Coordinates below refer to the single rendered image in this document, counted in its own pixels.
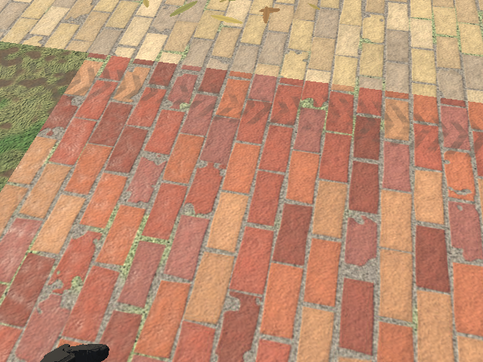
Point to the robot left hand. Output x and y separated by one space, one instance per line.
79 353

